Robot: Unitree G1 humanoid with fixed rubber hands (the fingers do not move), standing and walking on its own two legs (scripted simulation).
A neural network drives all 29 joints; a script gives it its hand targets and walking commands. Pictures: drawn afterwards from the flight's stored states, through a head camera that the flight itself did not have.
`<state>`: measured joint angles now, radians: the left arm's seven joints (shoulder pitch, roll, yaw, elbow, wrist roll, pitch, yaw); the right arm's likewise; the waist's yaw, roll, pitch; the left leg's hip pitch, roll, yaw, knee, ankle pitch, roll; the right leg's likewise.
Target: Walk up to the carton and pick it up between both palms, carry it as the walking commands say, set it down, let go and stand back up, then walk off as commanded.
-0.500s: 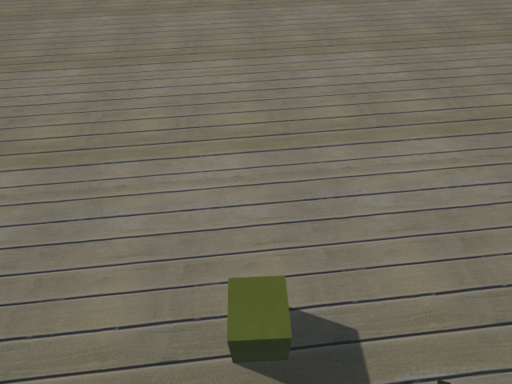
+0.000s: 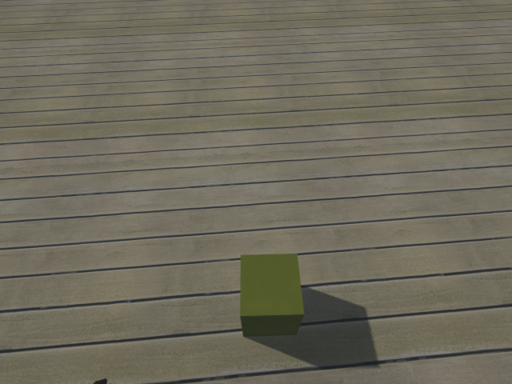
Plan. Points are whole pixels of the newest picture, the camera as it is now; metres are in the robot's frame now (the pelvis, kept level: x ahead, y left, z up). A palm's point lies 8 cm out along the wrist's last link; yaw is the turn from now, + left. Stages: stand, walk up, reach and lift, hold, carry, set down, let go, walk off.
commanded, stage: walk off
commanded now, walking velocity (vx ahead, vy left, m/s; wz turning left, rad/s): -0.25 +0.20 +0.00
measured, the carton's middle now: (269, 296) +0.48 -0.02 -0.65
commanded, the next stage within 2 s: none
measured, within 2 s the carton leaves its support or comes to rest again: neither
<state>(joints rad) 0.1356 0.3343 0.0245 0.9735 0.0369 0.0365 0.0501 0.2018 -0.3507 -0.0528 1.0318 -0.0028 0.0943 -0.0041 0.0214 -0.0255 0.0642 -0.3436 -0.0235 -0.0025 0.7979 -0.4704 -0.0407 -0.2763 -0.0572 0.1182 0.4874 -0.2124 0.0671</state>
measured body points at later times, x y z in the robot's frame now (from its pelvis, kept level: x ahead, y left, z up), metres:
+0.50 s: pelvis -0.10 +0.11 +0.00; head -0.08 +0.07 +0.44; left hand -0.06 +0.38 -0.13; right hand -0.06 -0.15 -0.17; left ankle -0.04 +0.19 -0.71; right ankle -0.14 +0.02 -0.74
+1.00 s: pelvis -0.22 +0.26 +0.00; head -0.19 +0.28 +0.45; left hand -0.16 +0.55 -0.15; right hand -0.16 -0.02 -0.12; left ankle -0.21 +0.38 -0.74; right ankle -0.25 +0.11 -0.64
